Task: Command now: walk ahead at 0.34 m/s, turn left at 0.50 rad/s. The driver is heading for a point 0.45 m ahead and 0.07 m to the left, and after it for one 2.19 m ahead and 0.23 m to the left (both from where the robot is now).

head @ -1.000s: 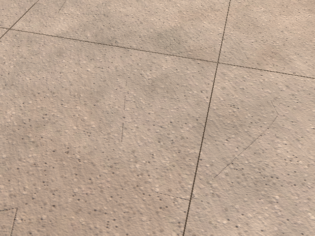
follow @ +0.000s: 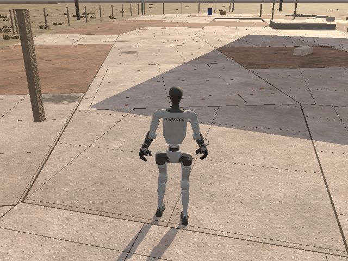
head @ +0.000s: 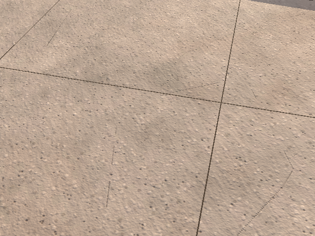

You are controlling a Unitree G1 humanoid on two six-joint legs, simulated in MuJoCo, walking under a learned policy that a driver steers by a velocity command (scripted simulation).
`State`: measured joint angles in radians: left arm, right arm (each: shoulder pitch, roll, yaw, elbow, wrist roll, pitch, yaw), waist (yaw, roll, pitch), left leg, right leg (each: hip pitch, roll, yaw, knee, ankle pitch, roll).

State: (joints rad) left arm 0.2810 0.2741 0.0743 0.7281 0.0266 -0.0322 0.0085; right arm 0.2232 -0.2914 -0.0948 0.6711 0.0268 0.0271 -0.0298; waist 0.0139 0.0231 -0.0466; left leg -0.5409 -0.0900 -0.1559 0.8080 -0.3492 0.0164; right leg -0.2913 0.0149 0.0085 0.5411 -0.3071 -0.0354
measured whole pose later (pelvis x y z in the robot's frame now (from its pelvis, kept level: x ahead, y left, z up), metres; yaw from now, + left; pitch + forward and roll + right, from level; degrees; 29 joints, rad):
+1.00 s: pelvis +0.40 +0.14 -0.01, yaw +7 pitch +2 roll +1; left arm 0.18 0.29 0.06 0.65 0.01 -0.04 -0.03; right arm 0.13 -0.29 -0.06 0.75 0.00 -0.01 -0.01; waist 0.02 0.00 0.07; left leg -0.40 -0.06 -0.02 1.20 -0.53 -0.02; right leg -0.50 0.06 0.00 0.56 -0.10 -0.08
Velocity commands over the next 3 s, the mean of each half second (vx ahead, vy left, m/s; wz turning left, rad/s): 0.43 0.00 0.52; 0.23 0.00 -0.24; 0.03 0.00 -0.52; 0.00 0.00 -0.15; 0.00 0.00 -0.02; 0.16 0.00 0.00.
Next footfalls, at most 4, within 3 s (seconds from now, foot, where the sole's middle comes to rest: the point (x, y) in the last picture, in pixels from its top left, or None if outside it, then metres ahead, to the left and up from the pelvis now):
0.42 left None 0.27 0.21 -0.77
0.90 right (152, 226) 0.56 0.09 -0.77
1.34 left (98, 235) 0.52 0.32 -0.77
1.72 right None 0.45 0.06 -0.77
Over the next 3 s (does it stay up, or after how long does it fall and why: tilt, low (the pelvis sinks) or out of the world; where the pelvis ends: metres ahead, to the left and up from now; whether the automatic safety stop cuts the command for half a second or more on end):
stays up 0.52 0.21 0.00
